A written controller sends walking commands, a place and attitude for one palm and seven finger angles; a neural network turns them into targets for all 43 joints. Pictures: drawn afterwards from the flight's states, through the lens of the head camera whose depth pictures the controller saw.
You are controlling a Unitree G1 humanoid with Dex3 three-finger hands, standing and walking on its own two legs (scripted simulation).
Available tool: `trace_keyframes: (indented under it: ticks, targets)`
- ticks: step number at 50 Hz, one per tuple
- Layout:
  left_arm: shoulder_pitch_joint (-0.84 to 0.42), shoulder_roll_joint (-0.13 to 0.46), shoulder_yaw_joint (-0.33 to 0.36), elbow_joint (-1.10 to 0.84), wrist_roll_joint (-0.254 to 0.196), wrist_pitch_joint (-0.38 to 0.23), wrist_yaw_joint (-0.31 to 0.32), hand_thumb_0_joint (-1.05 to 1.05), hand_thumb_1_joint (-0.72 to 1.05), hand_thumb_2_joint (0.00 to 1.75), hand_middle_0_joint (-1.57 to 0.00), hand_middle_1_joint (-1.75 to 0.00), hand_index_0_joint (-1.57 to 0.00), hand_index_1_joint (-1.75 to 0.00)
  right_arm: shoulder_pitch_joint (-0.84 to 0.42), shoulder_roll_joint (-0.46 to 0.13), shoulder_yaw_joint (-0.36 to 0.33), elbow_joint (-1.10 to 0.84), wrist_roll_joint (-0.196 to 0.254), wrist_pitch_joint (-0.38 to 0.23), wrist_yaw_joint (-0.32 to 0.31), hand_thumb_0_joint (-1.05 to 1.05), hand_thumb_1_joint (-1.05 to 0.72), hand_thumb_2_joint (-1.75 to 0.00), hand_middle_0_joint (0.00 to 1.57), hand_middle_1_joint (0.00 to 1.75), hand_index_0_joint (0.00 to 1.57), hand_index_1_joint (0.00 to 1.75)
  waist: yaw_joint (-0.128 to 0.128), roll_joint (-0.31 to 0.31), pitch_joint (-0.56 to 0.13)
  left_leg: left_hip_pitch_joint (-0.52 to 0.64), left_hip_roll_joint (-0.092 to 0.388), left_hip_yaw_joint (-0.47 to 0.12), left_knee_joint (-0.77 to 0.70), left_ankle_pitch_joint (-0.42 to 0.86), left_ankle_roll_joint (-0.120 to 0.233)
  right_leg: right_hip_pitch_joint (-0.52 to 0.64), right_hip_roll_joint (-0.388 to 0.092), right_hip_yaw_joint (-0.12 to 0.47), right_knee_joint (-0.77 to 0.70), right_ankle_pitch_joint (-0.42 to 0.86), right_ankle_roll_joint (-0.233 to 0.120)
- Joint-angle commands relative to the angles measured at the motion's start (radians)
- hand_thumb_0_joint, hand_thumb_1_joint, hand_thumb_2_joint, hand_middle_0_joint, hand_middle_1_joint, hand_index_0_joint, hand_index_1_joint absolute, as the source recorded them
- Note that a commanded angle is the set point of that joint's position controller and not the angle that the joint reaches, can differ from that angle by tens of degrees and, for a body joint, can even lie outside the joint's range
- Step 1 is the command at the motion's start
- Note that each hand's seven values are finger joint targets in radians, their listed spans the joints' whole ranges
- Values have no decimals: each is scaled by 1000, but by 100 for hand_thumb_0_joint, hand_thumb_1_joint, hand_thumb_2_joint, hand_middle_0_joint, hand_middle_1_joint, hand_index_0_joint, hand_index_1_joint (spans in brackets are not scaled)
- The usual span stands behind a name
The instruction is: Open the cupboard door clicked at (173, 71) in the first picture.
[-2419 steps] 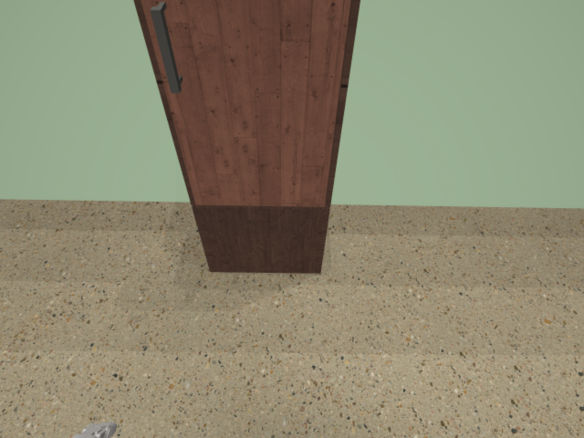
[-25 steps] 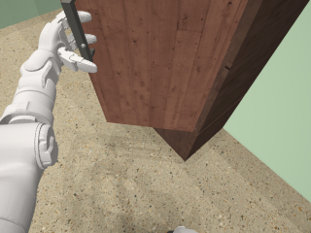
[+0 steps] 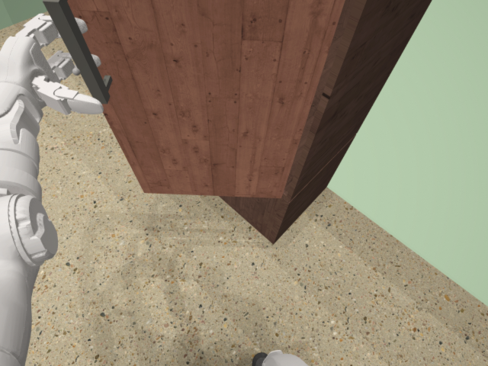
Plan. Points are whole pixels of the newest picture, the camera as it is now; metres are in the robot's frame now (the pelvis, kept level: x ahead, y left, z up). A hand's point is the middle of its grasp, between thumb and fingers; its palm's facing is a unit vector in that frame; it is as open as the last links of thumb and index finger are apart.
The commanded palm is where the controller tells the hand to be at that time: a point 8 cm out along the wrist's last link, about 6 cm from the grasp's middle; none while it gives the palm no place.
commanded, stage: move the hooked fingers beside the handle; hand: left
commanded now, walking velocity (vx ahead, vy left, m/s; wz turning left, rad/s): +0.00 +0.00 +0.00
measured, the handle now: (86, 49) +0.57 +0.18 +0.17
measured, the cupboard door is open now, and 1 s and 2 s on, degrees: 42 42 42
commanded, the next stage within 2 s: slide the fingers in behind the handle in 1.56 s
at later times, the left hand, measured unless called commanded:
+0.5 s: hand (50, 73) +0.52 +0.23 +0.17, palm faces -0.09 -1.00 +0.00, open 13.9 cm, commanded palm +0.51 +0.28 +0.17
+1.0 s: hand (44, 72) +0.53 +0.23 +0.17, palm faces -0.10 -0.99 +0.01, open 14.0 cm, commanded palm +0.52 +0.29 +0.17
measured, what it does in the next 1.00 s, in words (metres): stands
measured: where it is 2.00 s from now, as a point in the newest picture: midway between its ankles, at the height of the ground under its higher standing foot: outside the picture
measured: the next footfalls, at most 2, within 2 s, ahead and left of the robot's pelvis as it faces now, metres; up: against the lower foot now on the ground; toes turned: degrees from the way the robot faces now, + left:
none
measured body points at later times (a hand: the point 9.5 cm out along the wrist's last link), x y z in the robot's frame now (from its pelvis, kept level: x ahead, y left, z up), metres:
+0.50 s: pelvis +0.01 +0.01 +0.00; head +0.10 +0.01 +0.44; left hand +0.52 +0.28 +0.17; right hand -0.01 -0.26 -0.11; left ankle -0.04 +0.10 -0.72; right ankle +0.01 -0.10 -0.72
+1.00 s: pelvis +0.01 +0.01 +0.00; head +0.11 +0.02 +0.44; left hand +0.53 +0.29 +0.17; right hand +0.00 -0.27 -0.11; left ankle -0.04 +0.10 -0.72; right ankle +0.01 -0.10 -0.72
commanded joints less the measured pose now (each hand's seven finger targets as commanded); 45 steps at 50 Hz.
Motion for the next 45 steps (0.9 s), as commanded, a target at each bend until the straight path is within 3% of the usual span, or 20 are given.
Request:
trace_keyframes:
  ticks: [1, 3, 7, 9, 11, 13, 14, 16, 18, 20, 23, 25, 27, 29, 30, 32, 35, 38, 41, 45]
  targets:
    - [-526, 265, 20, -197, -22, -62, -10, 0, -50, 30, -30, -120, -30, -120, 147, -175, -56, -54, -1, -22, -17, 0, -90, -90, 20, 30, 20, 30, -22, 80, -399, 157, 14, -29, -53, 354, 6, 229, -29, 17, -25, 319, 1]
    - [-504, 322, 56, -169, -10, -56, -8, 0, -50, 30, -30, -120, -30, -120, 154, -182, -56, -53, -2, -15, -17, 0, -90, -90, 20, 30, 20, 30, -19, 42, -409, 147, 19, -34, -48, 362, 5, 232, -28, 19, -23, 326, 4]
    - [-512, 345, 70, -202, -8, -63, -17, 0, -50, 30, -30, -120, -30, -120, 157, -181, -58, -65, -4, -7, -15, 0, -90, -90, 20, 30, 20, 30, -8, 98, -460, 182, 20, -35, -36, 418, -2, 235, -26, 18, -11, 360, 1]
    - [-489, 379, 98, -203, -8, -61, -19, 0, -50, 30, -30, -120, -30, -120, 159, -183, -60, -74, -5, -2, -13, 0, -90, -90, 20, 30, 20, 30, -1, 57, -470, 160, 21, -31, -36, 416, 1, 263, -25, 22, -11, 377, 5]
    - [-488, 346, 78, -249, -14, -72, -26, 0, -50, 30, -30, -120, -30, -120, 154, -178, -63, -88, -5, 2, -11, 0, -90, -90, 20, 30, 20, 30, 6, 110, -496, 200, 21, -30, -31, 478, -6, 262, -23, 14, 1, 405, -2]
    - [-432, 382, 114, -230, -13, -68, -26, 0, -50, 30, -30, -120, -30, -120, 152, -180, -63, -89, -4, 10, -7, 0, -90, -90, 20, 30, 20, 30, 21, 95, -492, 210, 26, -32, -26, 503, -10, 258, -21, 15, -2, 416, 1]
    - [-447, 347, 80, -240, -15, -64, -31, 0, -50, 30, -30, -120, -30, -120, 144, -178, -63, -88, -3, 13, -7, 0, -90, -90, 20, 30, 20, 30, 7, 103, -463, 207, 27, -28, -31, 489, -10, 241, -21, 12, -7, 408, 3]
    - [-450, 323, 63, -264, -25, -69, -40, 0, -50, 30, -30, -120, -30, -120, 143, -178, -65, -95, -1, 15, -8, 0, -90, -90, 20, 30, 20, 30, 9, 103, -462, 220, 27, -31, -32, 501, -8, 240, -20, 8, -7, 401, -1]
    - [-447, 323, 66, -265, -28, -65, -48, 0, -50, 30, -30, -120, -30, -120, 139, -179, -65, -87, -2, 17, -7, 0, -90, -90, 20, 30, 20, 30, 6, 109, -468, 247, 30, -37, -31, 504, -12, 218, -18, 7, -11, 388, 2]
    - [-429, 332, 75, -213, -32, -50, -54, 0, -50, 30, -30, -120, -30, -120, 140, -183, -62, -83, -1, 20, -10, 0, -90, -90, 20, 30, 20, 30, -1, 53, -413, 193, 29, -33, -37, 449, -3, 223, -19, 8, -18, 370, 4]
    - [-472, 342, 57, -202, -24, -47, -60, 0, -50, 30, -30, -120, -30, -120, 140, -185, -58, -75, 1, 20, -17, 0, -90, -90, 20, 30, 20, 30, -17, 68, -386, 179, 27, -39, -41, 415, -3, 194, -22, 9, -21, 337, 4]
    - [-500, 345, 53, -219, -20, -54, -63, 0, -50, 30, -30, -120, -30, -120, 142, -185, -58, -72, -1, 15, -19, 0, -90, -90, 20, 30, 20, 30, -22, 98, -412, 195, 28, -41, -34, 418, -5, 189, -24, 11, -19, 334, 3]
    - [-514, 351, 65, -263, -29, -74, -72, 0, -50, 30, -30, -120, -30, -120, 150, -184, -62, -68, -5, 13, -20, 0, -90, -90, 20, 30, 20, 30, -11, 143, -497, 286, 32, -59, -18, 541, -25, 184, -19, 3, -4, 376, -2]
    - [-502, 312, 37, -238, -39, -67, -88, 0, -50, 30, -30, -120, -30, -120, 144, -181, -62, -62, -5, 13, -19, 0, -90, -90, 20, 30, 20, 30, -21, 136, -476, 292, 35, -54, -9, 557, -28, 160, -16, 1, -9, 380, 2]
    - [-490, 353, 70, -219, -38, -63, -90, 0, -50, 30, -30, -120, -30, -120, 149, -186, -62, -60, -5, 15, -19, 0, -90, -90, 20, 30, 20, 30, -13, 97, -469, 261, 35, -57, -9, 544, -25, 178, -16, 0, -5, 383, 2]
    - [-477, 354, 69, -204, -37, -52, -97, 0, -50, 30, -30, -120, -30, -120, 148, -186, -59, -62, -5, 19, -20, 0, -90, -90, 20, 30, 20, 30, -8, 128, -463, 252, 33, -54, -9, 569, -29, 177, -18, -1, 0, 398, 0]
    - [-451, 344, 48, -174, -23, -34, -94, 0, -50, 30, -30, -120, -30, -120, 141, -185, -57, -72, -4, 26, -18, 0, -90, -90, 20, 30, 20, 30, -13, 106, -404, 206, 32, -48, -16, 512, -23, 162, -18, -2, -5, 370, 2]
    - [-457, 426, 109, -246, -25, -54, -97, 0, -50, 30, -30, -120, -30, -120, 145, -189, -61, -87, -5, 32, -17, 0, -90, -90, 20, 30, 20, 30, 14, 144, -505, 256, 31, -55, -5, 601, -35, 206, -18, 2, 9, 420, -1]
    - [-450, 321, 46, -261, -46, -61, -109, 0, -50, 30, -30, -120, -30, -120, 146, -181, -68, -84, -5, 33, -15, 0, -90, -90, 20, 30, 20, 30, -4, 135, -478, 304, 41, -62, 2, 654, -40, 159, -12, -12, 3, 406, -2]
    - [-440, 337, 67, -221, -49, -31, -106, 0, -50, 30, -30, -120, -30, -120, 143, -188, -65, -78, -6, 35, -11, 0, -90, -90, 20, 30, 20, 30, -7, 81, -432, 237, 36, -52, -12, 536, -23, 167, -13, -6, -8, 373, 4]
